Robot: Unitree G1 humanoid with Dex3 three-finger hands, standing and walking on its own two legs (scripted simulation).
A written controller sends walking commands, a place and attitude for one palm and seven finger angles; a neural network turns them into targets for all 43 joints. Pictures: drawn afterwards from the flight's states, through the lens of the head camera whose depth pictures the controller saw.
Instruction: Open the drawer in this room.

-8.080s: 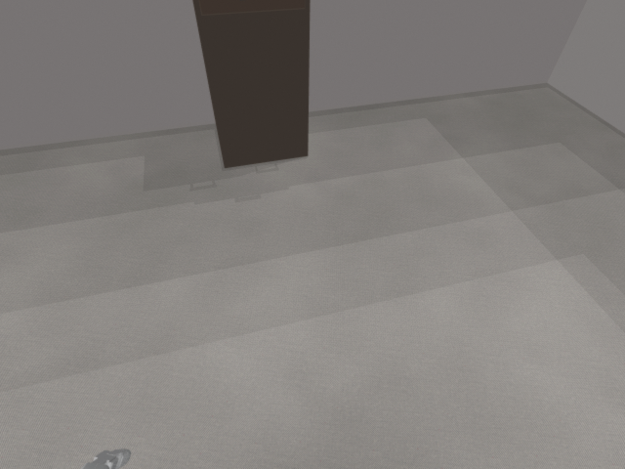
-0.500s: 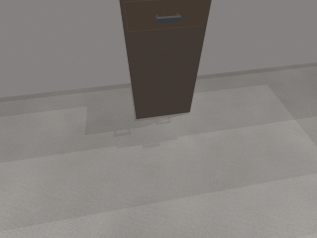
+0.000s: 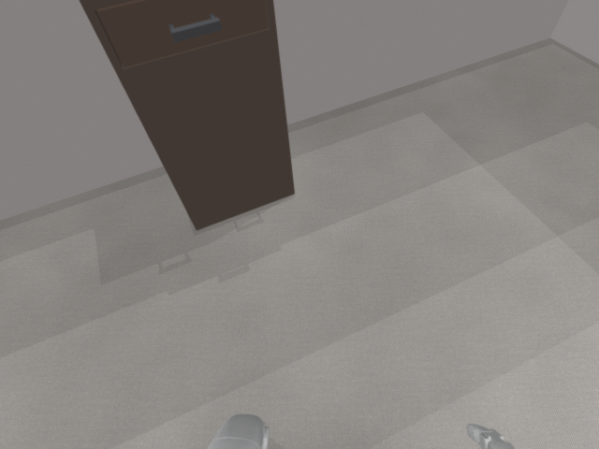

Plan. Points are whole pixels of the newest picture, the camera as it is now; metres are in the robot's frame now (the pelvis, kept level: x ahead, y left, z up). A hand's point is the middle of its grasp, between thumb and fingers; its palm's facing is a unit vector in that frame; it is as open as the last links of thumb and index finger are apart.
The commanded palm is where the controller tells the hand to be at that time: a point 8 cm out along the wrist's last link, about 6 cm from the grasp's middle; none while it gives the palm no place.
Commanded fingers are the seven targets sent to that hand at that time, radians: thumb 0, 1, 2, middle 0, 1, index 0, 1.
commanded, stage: walk to a spot facing it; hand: left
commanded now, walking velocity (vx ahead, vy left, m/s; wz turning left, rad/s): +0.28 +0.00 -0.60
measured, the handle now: (194, 26) +1.03 +0.37 +0.04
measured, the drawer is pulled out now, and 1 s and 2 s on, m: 0.00 0.00 0.00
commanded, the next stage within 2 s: none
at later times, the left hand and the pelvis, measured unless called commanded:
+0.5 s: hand (126, 437) +0.14 +0.31 -0.19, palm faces -0.19 -0.96 -0.20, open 7.3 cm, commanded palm none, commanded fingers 0.00 0.90 0.90 -0.20 -0.30 -0.20 -0.30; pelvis +0.10 +0.11 -0.01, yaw -17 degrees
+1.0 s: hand (290, 261) +0.48 +0.08 -0.19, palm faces -0.67 -0.73 -0.10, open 7.3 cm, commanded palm none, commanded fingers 0.00 0.90 0.90 -0.20 -0.30 -0.20 -0.30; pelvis +0.26 +0.05 -0.02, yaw -36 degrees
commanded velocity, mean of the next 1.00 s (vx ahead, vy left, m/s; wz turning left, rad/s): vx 0.28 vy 0.00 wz -0.60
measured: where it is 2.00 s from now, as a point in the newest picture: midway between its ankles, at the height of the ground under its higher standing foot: (369, 343)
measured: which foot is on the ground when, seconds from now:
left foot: up 0.00-0.40, down 0.42-1.00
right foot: down 0.00-0.40, up 0.42-1.00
